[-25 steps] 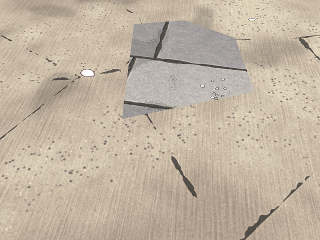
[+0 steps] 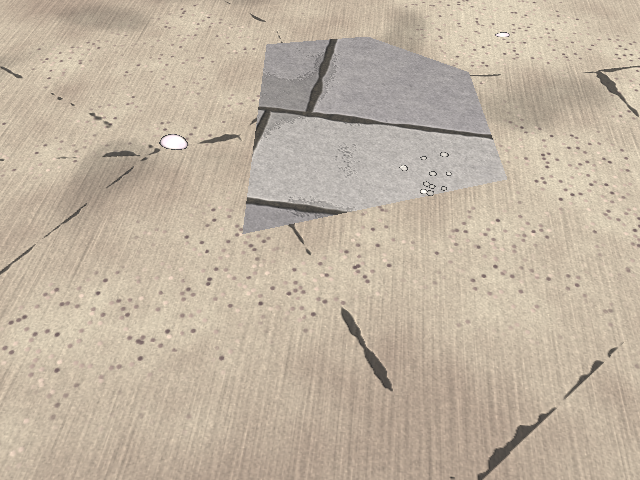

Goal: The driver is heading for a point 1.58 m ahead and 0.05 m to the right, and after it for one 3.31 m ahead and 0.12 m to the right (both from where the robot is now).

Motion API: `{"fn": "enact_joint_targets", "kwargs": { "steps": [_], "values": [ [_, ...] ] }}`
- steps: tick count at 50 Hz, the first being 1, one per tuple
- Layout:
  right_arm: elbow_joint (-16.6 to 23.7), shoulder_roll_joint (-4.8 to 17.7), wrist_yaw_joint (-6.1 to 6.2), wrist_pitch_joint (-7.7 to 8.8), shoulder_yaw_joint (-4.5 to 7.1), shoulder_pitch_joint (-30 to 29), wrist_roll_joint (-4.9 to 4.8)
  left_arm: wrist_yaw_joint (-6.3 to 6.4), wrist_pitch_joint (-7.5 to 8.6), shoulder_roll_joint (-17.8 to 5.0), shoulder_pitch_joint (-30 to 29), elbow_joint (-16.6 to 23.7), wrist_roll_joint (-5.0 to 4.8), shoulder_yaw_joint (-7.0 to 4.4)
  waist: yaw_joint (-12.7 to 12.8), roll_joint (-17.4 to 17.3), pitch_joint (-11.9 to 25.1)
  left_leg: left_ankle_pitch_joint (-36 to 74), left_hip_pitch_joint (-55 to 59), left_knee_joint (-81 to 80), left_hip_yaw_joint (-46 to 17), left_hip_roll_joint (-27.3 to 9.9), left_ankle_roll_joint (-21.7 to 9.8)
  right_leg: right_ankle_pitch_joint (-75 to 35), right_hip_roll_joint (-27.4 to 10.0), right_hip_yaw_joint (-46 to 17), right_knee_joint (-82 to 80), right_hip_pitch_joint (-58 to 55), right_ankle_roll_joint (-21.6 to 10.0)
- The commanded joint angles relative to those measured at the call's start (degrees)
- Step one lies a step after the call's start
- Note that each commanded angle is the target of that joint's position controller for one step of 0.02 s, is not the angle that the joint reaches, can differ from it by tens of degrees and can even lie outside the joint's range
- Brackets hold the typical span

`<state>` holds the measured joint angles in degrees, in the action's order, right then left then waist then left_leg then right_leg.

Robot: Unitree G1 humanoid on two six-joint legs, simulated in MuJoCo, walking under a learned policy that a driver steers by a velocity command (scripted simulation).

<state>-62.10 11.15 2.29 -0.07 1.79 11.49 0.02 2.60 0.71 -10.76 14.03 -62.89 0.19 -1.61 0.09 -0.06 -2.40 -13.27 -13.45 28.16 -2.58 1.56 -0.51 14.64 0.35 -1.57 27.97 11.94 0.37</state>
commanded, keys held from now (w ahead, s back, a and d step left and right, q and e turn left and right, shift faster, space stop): shift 1.00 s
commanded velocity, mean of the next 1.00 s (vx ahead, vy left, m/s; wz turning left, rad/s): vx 0.00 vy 0.00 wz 0.00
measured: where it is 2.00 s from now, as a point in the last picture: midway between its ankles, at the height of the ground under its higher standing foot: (317, 463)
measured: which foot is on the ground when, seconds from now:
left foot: down 0.00-1.00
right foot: down 0.00-1.00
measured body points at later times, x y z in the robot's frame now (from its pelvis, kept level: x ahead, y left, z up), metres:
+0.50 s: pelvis +0.01 +0.00 +0.00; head +0.02 +0.00 +0.45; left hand +0.01 +0.23 -0.16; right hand +0.03 -0.24 -0.16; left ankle +0.02 +0.11 -0.74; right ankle +0.00 -0.12 -0.74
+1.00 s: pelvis +0.01 -0.01 +0.00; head +0.03 -0.01 +0.45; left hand +0.01 +0.23 -0.16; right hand +0.02 -0.24 -0.16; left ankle +0.02 +0.11 -0.74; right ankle +0.00 -0.12 -0.74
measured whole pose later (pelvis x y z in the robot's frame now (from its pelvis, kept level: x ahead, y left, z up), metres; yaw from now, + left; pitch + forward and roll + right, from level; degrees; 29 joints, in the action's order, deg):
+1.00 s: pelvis +0.01 -0.01 +0.00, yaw +0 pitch -1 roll +0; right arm -62.9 9.8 2.6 0.3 1.2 14.8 -0.2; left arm 2.5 0.9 -9.3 17.0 -62.9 -0.1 -1.2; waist 0.0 -0.1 -2.3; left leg -14.4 -13.4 28.7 -2.7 1.1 0.0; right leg 15.8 0.7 -1.3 28.5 11.9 -0.2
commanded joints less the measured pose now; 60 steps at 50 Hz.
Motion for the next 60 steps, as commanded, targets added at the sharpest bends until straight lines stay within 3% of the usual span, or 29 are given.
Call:
{"fn": "enact_joint_targets", "kwargs": {
  "steps": [1,52,53,54,55,56,57,58,59,60],
  "values": [
    [1.3,5.5,0.17,0.42,0.79,1.5,-0.02,0.15,0.39,-5.2,2.6,1.1,-0.03,-0.76,-0.1,0.0,-0.2,1.9,0.0,-5.7,-1.9,-2.2,-1.8,-2.2,-1.3,-0.9,-5.4,2.1,-1.4],
    [0.2,3.5,0.42,0.66,0.14,6.7,-0.24,0.07,0.46,-3.3,7.3,0.8,-0.32,-0.30,0.0,0.1,-1.1,4.8,0.1,-4.2,-1.0,-1.8,-1.2,-4.1,-0.9,-0.7,-4.9,2.2,-1.8],
    [-0.8,3.0,0.50,0.56,0.09,8.7,-0.34,0.18,0.32,-2.9,9.4,-0.3,-0.46,-0.30,0.0,0.2,1.8,-8.0,1.0,-3.8,0.5,-0.3,-1.7,8.5,0.3,0.4,-4.8,1.2,-2.4],
    [-0.8,4.7,0.55,0.55,0.78,9.5,-1.05,0.29,0.23,-4.9,9.9,-0.1,-1.17,-1.03,0.0,0.7,-0.3,-24.8,-2.0,-2.4,0.7,0.5,-2.9,24.8,0.5,-0.4,-4.2,3.5,-4.0],
    [0.1,5.6,0.41,1.13,1.09,8.9,-1.42,0.23,0.69,-6.1,10.5,0.5,-1.61,-1.41,0.4,1.1,-4.2,-34.0,-7.1,-2.0,-1.5,-1.1,-4.2,35.2,-1.8,-4.0,-5.3,6.7,-6.0],
    [2.0,5.0,0.18,2.29,0.94,6.4,-1.89,0.08,1.79,-6.6,11.7,1.2,-2.00,-1.58,1.6,2.4,-6.6,-32.7,-11.1,-0.7,-2.7,-2.6,-4.6,37.3,-5.5,-9.4,-7.8,6.7,-8.1],
    [4.4,4.0,-0.22,3.76,0.68,1.9,-2.29,-0.08,2.99,-7.3,12.8,1.7,-2.20,-1.83,3.2,4.4,-7.8,-24.3,-16.6,2.3,-1.5,-2.9,-3.8,34.0,-9.4,-14.2,-12.4,2.6,-9.9],
    [6.2,2.1,-0.80,5.07,0.31,-1.8,-2.43,-0.32,3.89,-9.8,14.0,1.4,-1.97,-2.79,4.0,9.4,-6.9,-12.0,-20.4,9.2,3.1,-1.8,-2.4,32.0,-15.3,-22.1,-17.9,-2.5,-12.3],
    [6.9,1.6,-1.41,5.92,0.22,-2.7,-2.08,-0.46,4.35,-11.1,12.6,2.0,-1.91,-3.49,3.4,11.9,-6.2,-6.0,-19.7,16.9,3.3,-3.3,-2.9,30.8,-20.8,-29.3,-21.1,-0.7,-14.8],
    [7.6,3.0,-1.84,6.46,0.59,-2.8,-1.82,-0.63,4.87,-9.7,10.4,3.6,-1.43,-3.16,2.3,9.5,-5.3,-8.4,-20.4,22.7,1.2,-5.0,-3.7,28.6,-22.1,-30.7,-21.8,0.9,-14.9]
  ]
}}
